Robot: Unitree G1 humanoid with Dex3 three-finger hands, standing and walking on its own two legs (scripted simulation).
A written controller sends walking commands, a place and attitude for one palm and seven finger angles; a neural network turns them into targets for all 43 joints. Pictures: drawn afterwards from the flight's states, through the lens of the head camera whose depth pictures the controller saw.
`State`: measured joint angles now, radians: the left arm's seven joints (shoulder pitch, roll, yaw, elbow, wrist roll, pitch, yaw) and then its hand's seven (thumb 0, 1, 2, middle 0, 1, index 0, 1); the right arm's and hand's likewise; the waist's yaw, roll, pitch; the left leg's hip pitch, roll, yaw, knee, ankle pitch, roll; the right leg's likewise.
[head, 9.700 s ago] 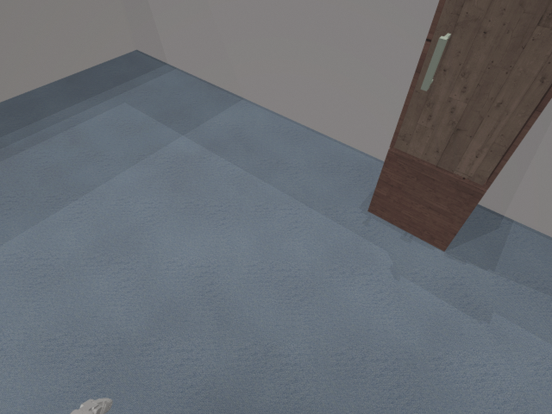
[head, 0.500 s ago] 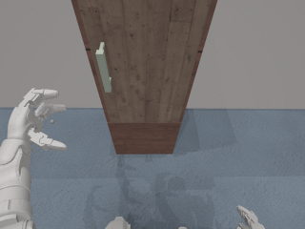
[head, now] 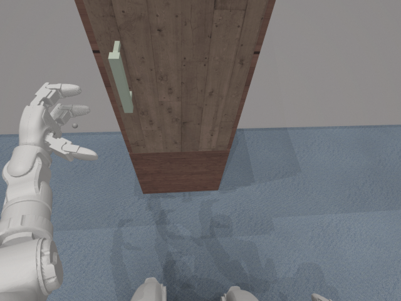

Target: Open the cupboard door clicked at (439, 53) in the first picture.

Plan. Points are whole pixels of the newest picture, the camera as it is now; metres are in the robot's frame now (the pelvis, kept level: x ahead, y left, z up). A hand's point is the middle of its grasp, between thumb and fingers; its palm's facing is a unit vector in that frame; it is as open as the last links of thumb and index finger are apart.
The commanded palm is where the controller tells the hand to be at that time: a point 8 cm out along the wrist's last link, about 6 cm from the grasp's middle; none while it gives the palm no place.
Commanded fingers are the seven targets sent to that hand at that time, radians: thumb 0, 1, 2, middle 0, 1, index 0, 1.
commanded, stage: move the hooked fingers beside the handle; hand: left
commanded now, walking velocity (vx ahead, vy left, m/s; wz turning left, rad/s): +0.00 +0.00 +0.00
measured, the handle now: (123, 79) +0.57 +0.17 +0.07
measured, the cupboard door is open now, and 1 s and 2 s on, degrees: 0 0 0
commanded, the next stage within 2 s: slide the fingers in behind the handle in 1.44 s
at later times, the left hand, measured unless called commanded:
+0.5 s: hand (89, 100) +0.50 +0.23 +0.08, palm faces +0.04 -1.00 +0.00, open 14.0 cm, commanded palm +0.49 +0.28 +0.08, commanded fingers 0.00 -0.50 0.30 -0.30 -1.20 -0.30 -1.20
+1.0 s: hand (90, 93) +0.53 +0.24 +0.07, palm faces +0.05 -1.00 -0.01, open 14.0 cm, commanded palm +0.50 +0.28 +0.07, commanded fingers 0.00 -0.50 0.30 -0.30 -1.20 -0.30 -1.20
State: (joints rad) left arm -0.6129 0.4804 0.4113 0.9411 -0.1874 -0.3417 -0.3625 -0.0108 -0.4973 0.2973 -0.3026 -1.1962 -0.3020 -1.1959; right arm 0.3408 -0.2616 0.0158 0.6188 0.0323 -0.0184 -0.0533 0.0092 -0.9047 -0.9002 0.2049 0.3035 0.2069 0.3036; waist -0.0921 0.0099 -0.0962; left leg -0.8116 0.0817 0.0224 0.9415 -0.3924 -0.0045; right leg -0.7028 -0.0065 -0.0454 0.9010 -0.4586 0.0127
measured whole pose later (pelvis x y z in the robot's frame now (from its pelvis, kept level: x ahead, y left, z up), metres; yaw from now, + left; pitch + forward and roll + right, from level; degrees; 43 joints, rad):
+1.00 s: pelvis +0.01 +0.01 -0.01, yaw -2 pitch +22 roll -4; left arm -0.92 0.64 0.49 1.18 -0.08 -0.34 -0.30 -0.01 -0.50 0.30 -0.30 -1.20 -0.30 -1.20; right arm 0.44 -0.26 0.03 0.63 -0.01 0.09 -0.02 0.00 -0.90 -0.90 0.21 0.30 0.21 0.30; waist -0.19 0.02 -0.10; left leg -0.98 0.11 0.02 1.02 -0.43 0.00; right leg -0.86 0.02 -0.04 0.94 -0.47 0.02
